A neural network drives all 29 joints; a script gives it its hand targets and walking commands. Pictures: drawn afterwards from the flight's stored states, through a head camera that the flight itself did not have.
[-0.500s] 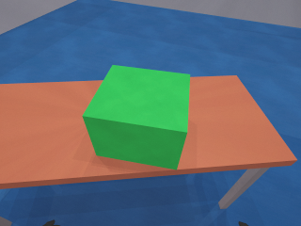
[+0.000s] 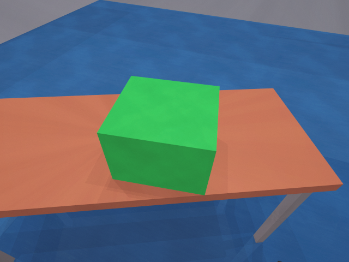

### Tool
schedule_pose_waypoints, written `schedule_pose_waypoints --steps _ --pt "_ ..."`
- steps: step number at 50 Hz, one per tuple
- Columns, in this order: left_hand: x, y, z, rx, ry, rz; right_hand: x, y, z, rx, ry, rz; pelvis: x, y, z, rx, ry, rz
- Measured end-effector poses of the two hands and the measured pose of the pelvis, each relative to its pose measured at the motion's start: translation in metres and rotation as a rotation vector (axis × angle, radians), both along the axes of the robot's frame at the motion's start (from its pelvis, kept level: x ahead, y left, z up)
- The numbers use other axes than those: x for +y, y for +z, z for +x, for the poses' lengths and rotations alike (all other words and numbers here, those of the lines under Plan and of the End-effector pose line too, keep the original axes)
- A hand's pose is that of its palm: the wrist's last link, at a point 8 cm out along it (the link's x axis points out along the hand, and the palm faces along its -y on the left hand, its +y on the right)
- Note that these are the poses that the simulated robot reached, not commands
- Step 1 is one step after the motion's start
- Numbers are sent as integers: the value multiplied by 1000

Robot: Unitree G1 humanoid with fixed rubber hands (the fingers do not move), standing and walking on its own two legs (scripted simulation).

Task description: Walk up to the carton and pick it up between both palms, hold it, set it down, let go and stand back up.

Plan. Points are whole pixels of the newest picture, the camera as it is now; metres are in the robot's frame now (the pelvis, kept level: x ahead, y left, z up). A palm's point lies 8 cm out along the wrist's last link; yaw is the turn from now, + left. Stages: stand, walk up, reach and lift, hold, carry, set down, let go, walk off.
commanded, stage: stand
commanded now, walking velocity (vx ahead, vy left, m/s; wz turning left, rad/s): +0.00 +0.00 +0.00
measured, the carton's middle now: (166, 132) +0.51 +0.02 -0.01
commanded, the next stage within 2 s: none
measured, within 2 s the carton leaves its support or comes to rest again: neither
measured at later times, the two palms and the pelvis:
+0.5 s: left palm out of the picture +0.09 +0.29 -0.10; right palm out of the picture +0.09 -0.27 -0.11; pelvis +0.00 +0.00 +0.00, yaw +0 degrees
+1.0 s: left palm out of the picture +0.09 +0.29 -0.10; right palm out of the picture +0.08 -0.28 -0.11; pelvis +0.00 +0.00 +0.00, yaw +0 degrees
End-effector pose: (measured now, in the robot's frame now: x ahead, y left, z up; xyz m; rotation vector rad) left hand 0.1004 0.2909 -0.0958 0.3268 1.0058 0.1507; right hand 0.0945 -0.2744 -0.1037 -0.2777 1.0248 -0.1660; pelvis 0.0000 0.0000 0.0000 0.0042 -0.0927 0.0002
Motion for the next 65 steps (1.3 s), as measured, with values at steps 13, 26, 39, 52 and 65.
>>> schedule_pose_waypoints --steps 13,26,39,52,65 --pt "1 -2 -6 16 8 0 0 -2 -5 10 -4 1 0 0 -2 -3 0 0" --pt "0 -3 -9 26 12 -1 0 -3 -7 20 -7 3 0 0 -2 -2 0 0" --pt "1 -4 -11 30 14 -1 -1 -5 -11 33 -11 4 0 0 -3 -4 0 0" --pt "0 -6 -14 40 19 -3 -1 -5 -11 33 -11 4 0 0 -3 -4 0 0" --pt "0 -6 -15 44 21 -2 -1 -5 -11 33 -11 5 0 0 -3 -4 0 0"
